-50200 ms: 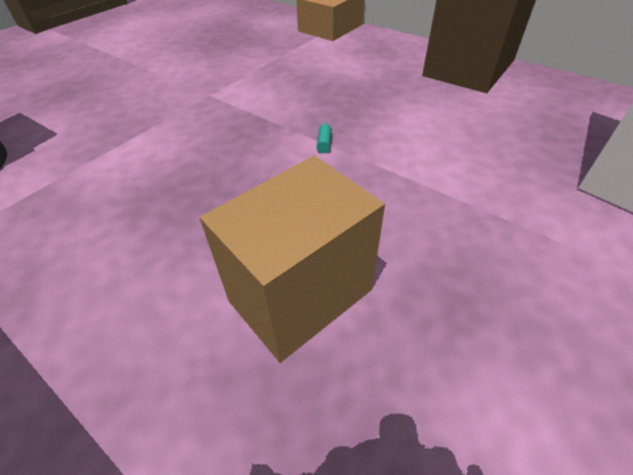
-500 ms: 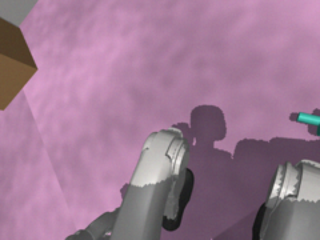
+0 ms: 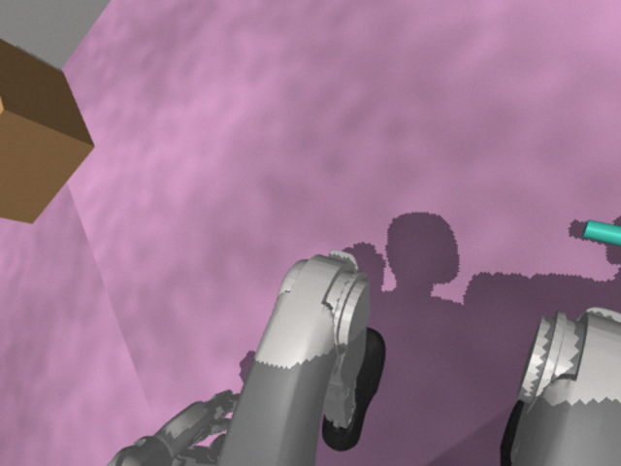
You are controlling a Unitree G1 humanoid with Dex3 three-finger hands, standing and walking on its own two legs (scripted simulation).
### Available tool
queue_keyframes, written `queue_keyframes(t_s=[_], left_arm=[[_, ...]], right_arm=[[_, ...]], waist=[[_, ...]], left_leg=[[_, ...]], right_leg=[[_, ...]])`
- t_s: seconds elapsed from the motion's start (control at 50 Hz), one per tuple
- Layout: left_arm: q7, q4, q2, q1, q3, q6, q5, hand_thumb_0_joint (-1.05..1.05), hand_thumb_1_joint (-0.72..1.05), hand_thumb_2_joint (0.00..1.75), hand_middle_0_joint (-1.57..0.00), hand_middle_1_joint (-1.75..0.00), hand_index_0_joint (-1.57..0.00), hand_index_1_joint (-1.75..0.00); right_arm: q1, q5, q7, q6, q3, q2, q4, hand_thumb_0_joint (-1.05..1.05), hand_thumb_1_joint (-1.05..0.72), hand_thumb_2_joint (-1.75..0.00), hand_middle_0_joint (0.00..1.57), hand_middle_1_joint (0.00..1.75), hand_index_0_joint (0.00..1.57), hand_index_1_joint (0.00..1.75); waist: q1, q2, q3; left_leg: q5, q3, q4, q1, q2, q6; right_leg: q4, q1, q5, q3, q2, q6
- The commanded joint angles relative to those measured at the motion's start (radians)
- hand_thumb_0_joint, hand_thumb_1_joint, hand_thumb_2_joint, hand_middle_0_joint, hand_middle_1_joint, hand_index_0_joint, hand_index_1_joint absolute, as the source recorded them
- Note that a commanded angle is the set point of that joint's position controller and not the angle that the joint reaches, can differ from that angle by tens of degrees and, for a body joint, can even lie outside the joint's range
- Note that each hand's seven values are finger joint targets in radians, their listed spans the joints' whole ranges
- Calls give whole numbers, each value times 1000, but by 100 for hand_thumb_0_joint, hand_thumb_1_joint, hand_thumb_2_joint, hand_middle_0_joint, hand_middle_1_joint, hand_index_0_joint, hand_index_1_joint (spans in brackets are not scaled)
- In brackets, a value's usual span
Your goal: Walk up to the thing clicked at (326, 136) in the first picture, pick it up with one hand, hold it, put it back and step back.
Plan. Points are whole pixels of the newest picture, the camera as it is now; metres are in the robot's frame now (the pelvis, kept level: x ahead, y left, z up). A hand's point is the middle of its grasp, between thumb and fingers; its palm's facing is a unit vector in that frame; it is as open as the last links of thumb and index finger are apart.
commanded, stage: close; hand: right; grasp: from above
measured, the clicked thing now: out of the picture +0.40 -0.31 -0.26
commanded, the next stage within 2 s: settle in 0.86 s
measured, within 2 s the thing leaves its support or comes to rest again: leaves its support in 1.24 s
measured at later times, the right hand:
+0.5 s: hand out of the picture +0.36 -0.33 -0.25, palm faces -0.46 +0.21 -0.86, open 10.0 cm
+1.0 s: hand out of the picture +0.38 -0.33 -0.25, palm faces -0.42 +0.20 -0.89, open 9.8 cm
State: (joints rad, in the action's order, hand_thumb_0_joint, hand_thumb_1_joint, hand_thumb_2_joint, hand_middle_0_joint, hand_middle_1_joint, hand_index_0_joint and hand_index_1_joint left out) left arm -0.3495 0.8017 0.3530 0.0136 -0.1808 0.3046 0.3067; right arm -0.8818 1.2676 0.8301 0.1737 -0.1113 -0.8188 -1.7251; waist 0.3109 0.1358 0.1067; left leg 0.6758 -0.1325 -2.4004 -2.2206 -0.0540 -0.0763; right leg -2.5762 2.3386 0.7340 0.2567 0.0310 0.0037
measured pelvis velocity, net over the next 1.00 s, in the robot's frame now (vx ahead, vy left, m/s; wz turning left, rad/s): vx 0.00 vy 0.00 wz -0.01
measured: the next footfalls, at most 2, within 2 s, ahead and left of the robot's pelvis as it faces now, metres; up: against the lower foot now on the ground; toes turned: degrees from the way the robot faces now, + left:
none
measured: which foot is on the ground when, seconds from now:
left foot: down 0.00-1.00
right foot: down 0.00-1.00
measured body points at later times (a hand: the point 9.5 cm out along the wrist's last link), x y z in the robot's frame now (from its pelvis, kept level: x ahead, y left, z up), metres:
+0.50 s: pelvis +0.00 +0.01 +0.00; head +0.24 -0.12 +0.35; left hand +0.08 +0.25 -0.08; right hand +0.39 -0.34 -0.20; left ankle +0.11 +0.13 -0.26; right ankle +0.06 -0.13 -0.26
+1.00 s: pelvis +0.00 +0.00 +0.00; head +0.25 -0.13 +0.35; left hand +0.09 +0.26 -0.07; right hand +0.40 -0.34 -0.20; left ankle +0.11 +0.13 -0.26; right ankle +0.06 -0.13 -0.26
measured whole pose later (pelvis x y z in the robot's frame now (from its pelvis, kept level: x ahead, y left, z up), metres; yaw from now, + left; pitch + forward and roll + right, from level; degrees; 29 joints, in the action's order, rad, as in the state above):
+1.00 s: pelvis +0.00 +0.00 +0.00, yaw +0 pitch +26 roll +14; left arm -0.35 0.78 0.34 0.02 -0.20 0.32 0.32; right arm -0.92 1.25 0.73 0.22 -0.16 -0.88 -1.75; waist 0.31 0.12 0.12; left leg 0.69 -0.14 -2.41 -2.22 -0.04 -0.08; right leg -2.59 2.34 0.73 0.27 0.01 0.01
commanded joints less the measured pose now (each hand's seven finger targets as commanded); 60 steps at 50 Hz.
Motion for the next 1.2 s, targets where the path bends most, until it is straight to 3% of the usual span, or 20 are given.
queue_keyframes(t_s=[0.0, 0.02, 0.06, 0.14, 0.18, 0.2, 0.22, 0.3, 0.4, 0.48, 0.54, 0.68, 0.82, 0.88, 0.94, 0.98, 1.02, 1.06, 1.1, 1.18], left_arm=[[-6, -9, 322, 172, 87, 23, -17, 0, 89, 89, -20, -30, -20, -30], [-6, 0, 311, 179, 88, 23, -17, 0, 89, 90, -20, -30, -20, -30], [-10, -10, 295, 185, 75, 24, -11, 0, 89, 90, -20, -30, -20, -30], [2, -33, 311, 172, 99, -1, -18, 0, 90, 90, -20, -30, -20, -30], [-1, -34, 290, 199, 74, -16, -15, 0, 89, 90, -20, -30, -20, -30], [6, -36, 312, 197, 91, -23, -20, 0, 89, 90, -20, -30, -20, -30], [7, -41, 304, 199, 82, -29, -19, 0, 89, 90, -20, -30, -20, -30], [26, -46, 297, 218, 46, -59, -30, 0, 89, 90, -20, -30, -20, -30], [47, -46, 277, 172, 25, -73, -3, 0, 89, 90, -20, -30, -20, -30], [63, -28, 292, 154, 40, -69, 18, 0, 89, 90, -20, -30, -20, -30], [65, 8, 300, 156, 59, -56, 23, 0, 89, 89, -20, -30, -20, -30], [36, 26, 303, 168, 83, -21, 14, 0, 89, 89, -20, -30, -20, -30], [8, -8, 307, 178, 71, 9, 7, 0, 89, 89, -20, -30, -20, -30], [11, -3, 310, 183, 76, 9, 2, 0, 89, 90, -20, -30, -20, -30], [8, -9, 297, 181, 60, 9, 6, 0, 89, 90, -20, -30, -20, -30], [9, -14, 294, 193, 55, 6, 4, 0, 90, 90, -20, -30, -20, -30], [17, -15, 304, 194, 62, -4, 1, 0, 90, 90, -20, -30, -20, -30], [15, -21, 290, 194, 50, -6, 2, 0, 91, 90, -20, -30, -20, -30], [23, -20, 292, 195, 63, -19, -3, 0, 91, 90, -20, -30, -20, -30], [24, -20, 279, 198, 70, -34, -9, 0, 91, 90, -20, -30, -20, -30]], right_arm=[[-211, -51, -30, -33, -108, -307, 31, 0, -8, -70, 44, 84, 48, 79], [-175, -61, -51, -32, -121, -306, 22, 0, -11, -71, 47, 86, 51, 81], [-150, -71, -103, -26, -123, -288, -4, 0, -17, -75, 51, 88, 56, 83], [-107, -71, -179, 2, -80, -254, 30, 0, -19, -69, 53, 87, 59, 82], [-120, -70, -202, 32, -59, -233, 50, 0, -20, -66, 53, 85, 59, 79], [-118, -79, -208, 49, -46, -218, 70, 0, -19, -64, 51, 86, 58, 79], [-110, -79, -213, 63, -26, -199, 41, 0, -17, -67, 52, 86, 57, 80], [-169, -67, -200, 151, -56, -280, 99, 0, -27, -72, 60, 85, 64, 80], [-171, -20, -140, 217, -43, -273, 71, 0, -31, -69, 60, 85, 66, 79], [-177, 35, -75, 204, -20, -272, 94, 0, -35, -68, 65, 82, 70, 76], [-196, 49, -33, 171, -8, -266, 126, 0, -39, -70, 70, 78, 74, 74], [-216, 12, 8, 85, 4, -212, 113, 0, -38, -73, 71, 75, 74, 72], [-228, -21, -38, 46, -48, -245, 45, 0, -35, -71, 67, 77, 70, 73], [-228, -33, -60, 46, -77, -288, 58, 0, -39, -75, 72, 79, 75, 76], [-208, -31, -98, 50, -48, -252, 10, 0, -41, -75, 74, 80, 76, 78], [-203, -34, -118, 57, -53, -258, 21, 0, -43, -78, 78, 87, 82, 83], [-185, -43, -127, 68, -84, -300, 60, 0, -46, -80, 81, 89, 85, 85], [-186, -35, -148, 70, -53, -276, 38, 0, -50, -81, 83, 89, 87, 85], [-179, -36, -146, 88, -87, -300, 121, 0, -49, -86, 84, 91, 88, 87], [-170, -23, -151, 108, -98, -305, 201, 0, -54, -89, 86, 93, 90, 90]], waist=[[17, -473, -578], [1, -500, -591], [10, -489, -597], [-11, -502, -625], [18, -476, -623], [7, -477, -641], [20, -442, -617], [21, -384, -600], [25, -397, -581], [26, -451, -575], [34, -441, -549], [37, -439, -565], [46, -439, -559], [21, -476, -602], [37, -457, -572], [32, -459, -590], [-3, -493, -640], [21, -470, -593], [-16, -530, -671], [-22, -560, -703]], left_leg=[[-248, -111, 173, 289, -20, 89], [-258, -113, 165, 305, -18, 91], [-266, -123, 160, 319, -18, 89], [-245, -122, 168, 316, -25, 98], [-279, -129, 164, 336, -25, 94], [-295, -124, 175, 350, -30, 95], [-299, -122, 179, 352, -30, 91], [-254, -115, 204, 366, -30, 86], [-183, -126, 191, 331, -35, 90], [-165, -133, 186, 303, -42, 98], [-146, -133, 205, 290, -39, 95], [-200, -133, 190, 264, -31, 90], [-251, -133, 176, 282, -20, 83], [-237, -121, 189, 314, -21, 89], [-232, -123, 175, 312, -21, 90], [-243, -131, 171, 317, -21, 87], [-242, -124, 181, 346, -25, 93], [-231, -124, 171, 324, -21, 89], [-259, -127, 164, 338, -24, 96], [-282, -122, 148, 336, -25, 101]], right_leg=[[263, -462, -224, -117, 7, -2], [270, -480, -246, -118, 5, 3], [277, -481, -255, -116, -2, 2], [302, -477, -230, -116, -5, 1], [293, -475, -261, -111, -6, -1], [291, -477, -279, -118, -5, -3], [272, -455, -274, -123, -5, -10], [253, -419, -227, -120, -3, -22], [255, -434, -161, -117, -2, -12], [271, -461, -146, -120, 0, -2], [277, -455, -128, -121, 7, 1], [274, -462, -167, -104, 10, 1], [260, -470, -215, -107, 3, -3], [275, -472, -212, -114, 1, -2], [268, -440, -201, -117, -2, -5], [269, -457, -216, -114, -6, -7], [282, -472, -222, -116, -5, -4], [269, -449, -202, -120, -5, -7], [285, -498, -242, -120, -6, 2], [279, -518, -265, -126, -3, 7]])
